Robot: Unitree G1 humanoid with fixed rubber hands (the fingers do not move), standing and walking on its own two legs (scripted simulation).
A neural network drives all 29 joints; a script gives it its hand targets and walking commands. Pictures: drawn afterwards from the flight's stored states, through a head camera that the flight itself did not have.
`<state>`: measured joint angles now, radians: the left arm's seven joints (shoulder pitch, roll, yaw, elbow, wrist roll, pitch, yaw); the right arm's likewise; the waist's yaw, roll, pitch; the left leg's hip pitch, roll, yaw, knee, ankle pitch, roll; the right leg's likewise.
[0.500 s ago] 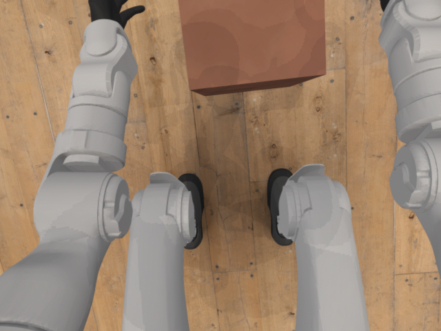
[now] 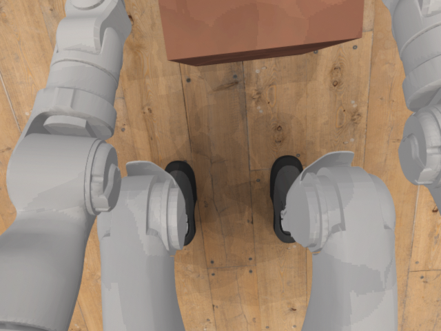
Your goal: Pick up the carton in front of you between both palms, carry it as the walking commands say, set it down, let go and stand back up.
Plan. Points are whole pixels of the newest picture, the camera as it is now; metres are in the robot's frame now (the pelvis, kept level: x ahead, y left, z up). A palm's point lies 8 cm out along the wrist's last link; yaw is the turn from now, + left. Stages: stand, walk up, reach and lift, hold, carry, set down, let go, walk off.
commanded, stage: reach and lift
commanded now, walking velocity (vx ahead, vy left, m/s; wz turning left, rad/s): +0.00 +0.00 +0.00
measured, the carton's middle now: out of the picture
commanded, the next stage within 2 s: none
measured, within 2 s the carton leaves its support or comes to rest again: leaves its support in 0.62 s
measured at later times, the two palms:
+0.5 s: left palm out of the picture +0.56 +0.11 -0.17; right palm out of the picture +0.56 -0.19 -0.16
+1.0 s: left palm out of the picture +0.52 +0.10 +0.01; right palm out of the picture +0.50 -0.20 +0.01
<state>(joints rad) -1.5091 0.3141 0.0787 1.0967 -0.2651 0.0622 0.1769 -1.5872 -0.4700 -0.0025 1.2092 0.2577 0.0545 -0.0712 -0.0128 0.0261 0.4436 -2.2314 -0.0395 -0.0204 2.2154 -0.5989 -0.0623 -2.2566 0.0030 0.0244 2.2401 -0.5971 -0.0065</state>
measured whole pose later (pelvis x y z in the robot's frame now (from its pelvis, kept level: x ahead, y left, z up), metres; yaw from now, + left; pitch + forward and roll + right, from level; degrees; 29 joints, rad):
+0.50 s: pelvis -0.01 +0.00 +0.00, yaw +0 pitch +35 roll +2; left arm -1.53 0.21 0.29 1.06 -0.08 0.14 0.15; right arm -1.62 -0.39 -0.11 1.19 0.09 0.14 -0.03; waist -0.03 0.04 0.44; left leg -2.24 -0.05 -0.01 2.20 -0.57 -0.05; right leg -2.26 0.00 0.03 2.23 -0.58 0.00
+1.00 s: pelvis -0.01 +0.01 +0.08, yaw -3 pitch +42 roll +2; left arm -1.18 -0.01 0.55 0.77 0.20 0.33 0.11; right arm -1.21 -0.13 -0.43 0.84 -0.20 0.37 -0.01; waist -0.02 0.04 -0.07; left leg -2.14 -0.07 -0.04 1.94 -0.54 -0.06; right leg -2.17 0.05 0.05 1.93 -0.50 0.03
